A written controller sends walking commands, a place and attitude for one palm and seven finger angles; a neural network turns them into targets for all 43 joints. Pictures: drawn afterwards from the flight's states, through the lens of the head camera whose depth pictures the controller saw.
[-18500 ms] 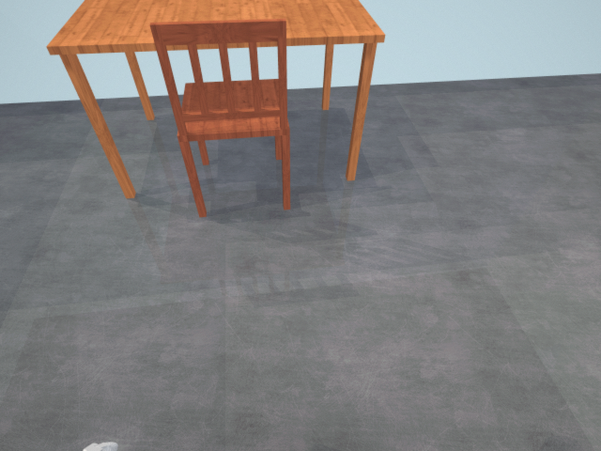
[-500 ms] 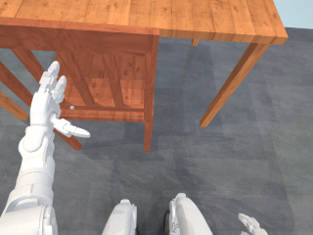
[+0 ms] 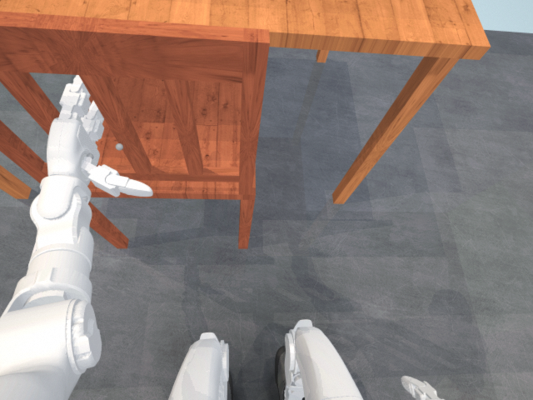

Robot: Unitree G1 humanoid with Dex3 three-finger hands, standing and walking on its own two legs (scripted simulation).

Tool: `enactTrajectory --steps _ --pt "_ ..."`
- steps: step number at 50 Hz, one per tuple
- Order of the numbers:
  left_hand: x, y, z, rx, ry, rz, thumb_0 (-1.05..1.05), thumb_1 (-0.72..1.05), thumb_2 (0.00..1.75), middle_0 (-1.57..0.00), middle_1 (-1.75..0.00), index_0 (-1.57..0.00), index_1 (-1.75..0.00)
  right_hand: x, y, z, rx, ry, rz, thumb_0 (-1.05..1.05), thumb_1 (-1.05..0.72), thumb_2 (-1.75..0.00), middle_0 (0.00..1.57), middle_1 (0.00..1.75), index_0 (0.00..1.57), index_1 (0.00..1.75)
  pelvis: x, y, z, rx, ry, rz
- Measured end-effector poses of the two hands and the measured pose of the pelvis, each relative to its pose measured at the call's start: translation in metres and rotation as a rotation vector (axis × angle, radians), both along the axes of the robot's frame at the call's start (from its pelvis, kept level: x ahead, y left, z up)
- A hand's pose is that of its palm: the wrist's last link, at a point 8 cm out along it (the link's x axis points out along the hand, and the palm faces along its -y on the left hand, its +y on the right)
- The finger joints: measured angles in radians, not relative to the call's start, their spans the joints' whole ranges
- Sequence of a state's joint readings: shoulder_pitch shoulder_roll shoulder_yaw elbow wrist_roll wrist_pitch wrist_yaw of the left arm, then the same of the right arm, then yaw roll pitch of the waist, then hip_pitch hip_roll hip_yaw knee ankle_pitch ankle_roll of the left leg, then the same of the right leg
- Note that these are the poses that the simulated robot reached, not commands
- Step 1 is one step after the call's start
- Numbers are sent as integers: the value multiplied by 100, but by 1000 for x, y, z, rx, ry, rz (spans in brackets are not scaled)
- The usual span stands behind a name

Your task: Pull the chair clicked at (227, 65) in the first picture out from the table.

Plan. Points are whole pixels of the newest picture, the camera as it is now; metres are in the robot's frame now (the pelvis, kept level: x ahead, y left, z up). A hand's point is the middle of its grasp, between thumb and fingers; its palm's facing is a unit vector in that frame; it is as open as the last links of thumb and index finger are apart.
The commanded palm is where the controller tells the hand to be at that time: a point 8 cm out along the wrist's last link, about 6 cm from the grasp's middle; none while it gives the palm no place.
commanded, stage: push the fingers through the gap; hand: left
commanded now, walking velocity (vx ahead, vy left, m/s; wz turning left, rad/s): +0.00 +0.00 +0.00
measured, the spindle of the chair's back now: (123, 130) +0.51 +0.20 +0.00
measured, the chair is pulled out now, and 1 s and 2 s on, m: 0.00 0.00 0.02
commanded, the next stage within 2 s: hook a spindle and tug to test in 0.46 s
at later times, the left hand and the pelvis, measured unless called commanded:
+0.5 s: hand (121, 142) +0.48 +0.19 +0.03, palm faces +0.00 -1.00 -0.03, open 17.0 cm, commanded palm +0.45 +0.23 +0.03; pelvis +0.01 +0.00 +0.01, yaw +0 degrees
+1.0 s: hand (128, 140) +0.48 +0.19 +0.03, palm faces -0.01 -1.00 -0.04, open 14.4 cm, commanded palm +0.46 +0.22 +0.03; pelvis +0.01 +0.00 +0.00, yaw +0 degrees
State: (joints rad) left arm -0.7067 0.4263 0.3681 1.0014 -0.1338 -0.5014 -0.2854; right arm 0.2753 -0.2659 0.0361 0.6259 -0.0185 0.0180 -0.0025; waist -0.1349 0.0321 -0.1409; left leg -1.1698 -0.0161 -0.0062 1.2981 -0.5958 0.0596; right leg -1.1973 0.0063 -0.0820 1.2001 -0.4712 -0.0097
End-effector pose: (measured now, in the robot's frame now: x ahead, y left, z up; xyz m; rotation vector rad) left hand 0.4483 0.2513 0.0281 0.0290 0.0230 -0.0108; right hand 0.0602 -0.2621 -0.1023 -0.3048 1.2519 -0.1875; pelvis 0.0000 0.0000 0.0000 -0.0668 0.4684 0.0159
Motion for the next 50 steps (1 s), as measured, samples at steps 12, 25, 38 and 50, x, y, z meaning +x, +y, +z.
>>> enactTrajectory --steps 12,25,38,50 --pt "14 -4 0 6 3 -6 -2 -50 30 -6 -8 -6 -8 -21 2 2 11 75 -51 1 -91 -89 20 30 21 30 4 1 2 -2 14 -14" --pt "7 -2 -1 2 7 13 -2 -50 30 -6 -8 -6 -8 -7 0 5 9 54 -28 1 -90 -89 20 30 21 30 6 -2 5 -1 3 -7" --pt "6 -4 0 -1 3 -5 -2 -50 30 -11 -25 -11 -25 4 -3 4 3 38 -14 1 -91 -89 20 30 21 30 6 -2 4 -3 6 -2" --pt "11 -11 0 7 1 4 -2 -43 33 -30 -82 -30 -82 -3 0 2 14 43 -25 1 -91 -89 20 30 21 30 5 -2 3 0 5 -5"
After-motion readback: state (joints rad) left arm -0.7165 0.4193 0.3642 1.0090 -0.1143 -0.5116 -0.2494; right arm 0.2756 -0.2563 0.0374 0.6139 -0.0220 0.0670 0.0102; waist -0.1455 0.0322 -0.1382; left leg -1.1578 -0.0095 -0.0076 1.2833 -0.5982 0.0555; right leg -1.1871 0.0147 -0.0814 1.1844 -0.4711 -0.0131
